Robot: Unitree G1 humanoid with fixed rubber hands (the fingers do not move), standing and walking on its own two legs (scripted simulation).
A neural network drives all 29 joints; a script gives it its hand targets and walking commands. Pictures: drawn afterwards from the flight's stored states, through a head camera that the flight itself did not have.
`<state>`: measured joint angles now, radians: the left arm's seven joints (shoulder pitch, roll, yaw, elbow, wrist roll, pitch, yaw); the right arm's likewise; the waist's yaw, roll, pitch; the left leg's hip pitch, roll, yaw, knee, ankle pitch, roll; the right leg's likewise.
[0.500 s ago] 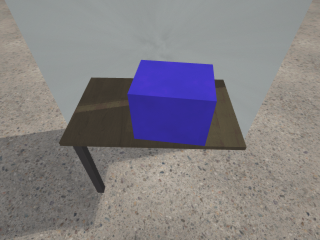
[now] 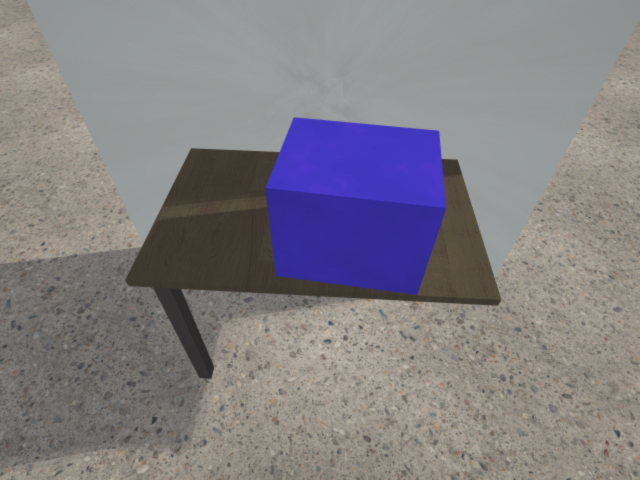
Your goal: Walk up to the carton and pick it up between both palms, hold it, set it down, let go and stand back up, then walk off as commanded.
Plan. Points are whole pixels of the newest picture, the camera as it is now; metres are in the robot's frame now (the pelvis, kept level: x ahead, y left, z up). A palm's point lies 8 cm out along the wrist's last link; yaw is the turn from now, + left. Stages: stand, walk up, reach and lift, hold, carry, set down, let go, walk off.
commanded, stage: stand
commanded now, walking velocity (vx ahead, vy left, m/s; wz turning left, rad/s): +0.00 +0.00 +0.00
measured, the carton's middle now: (355, 205) +0.68 -0.05 -0.08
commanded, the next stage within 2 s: none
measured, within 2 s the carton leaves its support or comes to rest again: neither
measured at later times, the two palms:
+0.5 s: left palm out of the picture +0.07 +0.30 -0.12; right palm out of the picture +0.08 -0.28 -0.12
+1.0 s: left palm out of the picture +0.08 +0.30 -0.12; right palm out of the picture +0.10 -0.27 -0.11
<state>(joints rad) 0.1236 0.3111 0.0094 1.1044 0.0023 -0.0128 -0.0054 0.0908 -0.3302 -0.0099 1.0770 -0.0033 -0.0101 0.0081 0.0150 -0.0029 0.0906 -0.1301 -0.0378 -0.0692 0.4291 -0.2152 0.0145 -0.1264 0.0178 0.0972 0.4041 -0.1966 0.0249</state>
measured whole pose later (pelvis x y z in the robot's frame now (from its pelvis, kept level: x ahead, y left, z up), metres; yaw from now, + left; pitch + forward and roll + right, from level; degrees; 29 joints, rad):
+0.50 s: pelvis +0.01 +0.01 +0.00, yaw +0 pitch -3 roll +0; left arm 0.10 0.32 0.01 1.15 0.01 -0.01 0.00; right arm 0.09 -0.33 -0.02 1.15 -0.01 -0.01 0.01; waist 0.00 -0.01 0.08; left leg -0.10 -0.06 -0.06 0.34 -0.18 0.04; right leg -0.10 -0.02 0.11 0.34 -0.18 0.05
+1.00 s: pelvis +0.02 +0.02 +0.00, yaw +0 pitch -3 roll +0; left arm 0.10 0.32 0.01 1.14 0.01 0.00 0.01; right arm 0.07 -0.33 -0.02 1.14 -0.01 -0.01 0.00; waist 0.01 -0.01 0.07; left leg -0.08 -0.07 -0.06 0.33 -0.18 0.04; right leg -0.09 -0.02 0.10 0.33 -0.19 0.05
